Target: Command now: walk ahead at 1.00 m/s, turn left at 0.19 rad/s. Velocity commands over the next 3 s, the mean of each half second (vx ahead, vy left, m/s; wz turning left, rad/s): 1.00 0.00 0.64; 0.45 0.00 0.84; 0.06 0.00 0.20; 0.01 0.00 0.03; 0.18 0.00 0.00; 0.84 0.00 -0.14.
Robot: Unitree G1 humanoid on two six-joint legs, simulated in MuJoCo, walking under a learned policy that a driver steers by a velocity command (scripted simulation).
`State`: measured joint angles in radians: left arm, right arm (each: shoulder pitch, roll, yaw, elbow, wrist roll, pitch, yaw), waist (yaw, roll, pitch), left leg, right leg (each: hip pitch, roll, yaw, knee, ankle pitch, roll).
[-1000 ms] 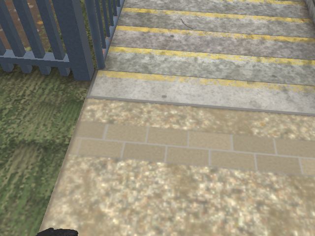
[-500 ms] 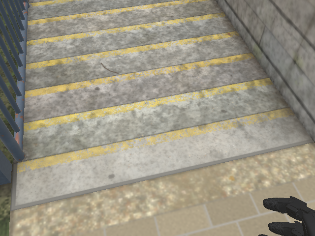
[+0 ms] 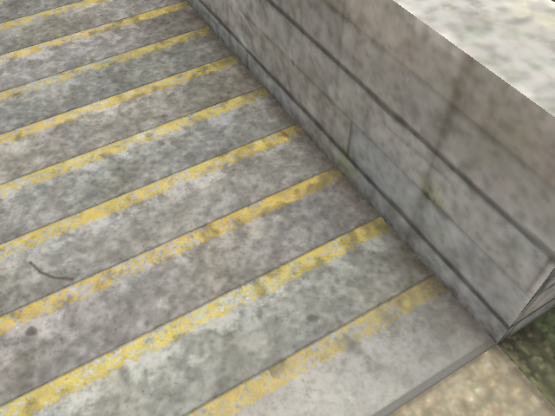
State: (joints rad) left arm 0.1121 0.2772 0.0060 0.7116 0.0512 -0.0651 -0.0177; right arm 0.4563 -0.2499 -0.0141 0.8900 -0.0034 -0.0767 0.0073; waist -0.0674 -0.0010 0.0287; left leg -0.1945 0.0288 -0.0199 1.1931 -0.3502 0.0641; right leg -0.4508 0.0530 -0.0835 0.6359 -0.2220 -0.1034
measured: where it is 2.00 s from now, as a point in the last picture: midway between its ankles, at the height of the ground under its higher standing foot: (218, 281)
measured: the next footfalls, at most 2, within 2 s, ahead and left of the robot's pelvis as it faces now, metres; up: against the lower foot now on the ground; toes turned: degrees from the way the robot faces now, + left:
left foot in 0.36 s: +0.55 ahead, +0.10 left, +0.00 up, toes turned +18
right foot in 0.76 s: +0.96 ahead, +0.10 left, +0.00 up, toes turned +45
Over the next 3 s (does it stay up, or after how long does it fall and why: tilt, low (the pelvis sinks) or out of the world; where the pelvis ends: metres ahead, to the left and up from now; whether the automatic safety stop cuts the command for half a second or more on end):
stays up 0.98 0.45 0.02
